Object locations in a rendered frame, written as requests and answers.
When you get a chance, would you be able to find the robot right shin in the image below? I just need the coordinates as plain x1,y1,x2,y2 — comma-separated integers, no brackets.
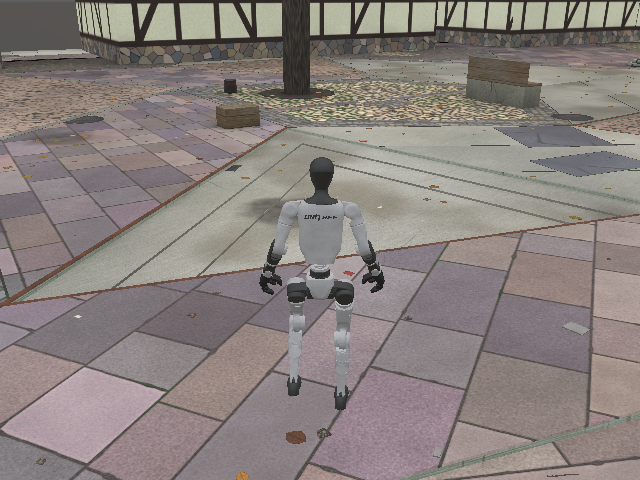
335,332,350,397

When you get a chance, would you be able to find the robot left shin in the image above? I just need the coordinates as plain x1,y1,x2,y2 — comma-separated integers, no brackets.
288,315,302,383

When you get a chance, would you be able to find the robot shin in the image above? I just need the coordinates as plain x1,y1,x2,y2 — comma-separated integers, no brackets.
288,315,302,383
335,332,350,397

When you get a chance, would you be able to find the robot left upper arm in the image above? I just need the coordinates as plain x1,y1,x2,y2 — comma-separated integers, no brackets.
272,200,301,255

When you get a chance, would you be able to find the left robot hand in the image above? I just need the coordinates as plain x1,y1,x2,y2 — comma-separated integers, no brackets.
259,274,282,295

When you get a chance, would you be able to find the robot right upper arm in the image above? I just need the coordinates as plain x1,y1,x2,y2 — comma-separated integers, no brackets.
342,201,372,256

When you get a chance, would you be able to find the left robot forearm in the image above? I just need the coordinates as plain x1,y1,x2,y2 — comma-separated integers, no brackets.
262,239,282,278

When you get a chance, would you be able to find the right robot hand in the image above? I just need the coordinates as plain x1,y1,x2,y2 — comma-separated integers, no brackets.
362,270,385,293

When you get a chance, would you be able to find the right robot forearm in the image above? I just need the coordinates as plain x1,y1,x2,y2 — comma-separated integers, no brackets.
361,240,381,276

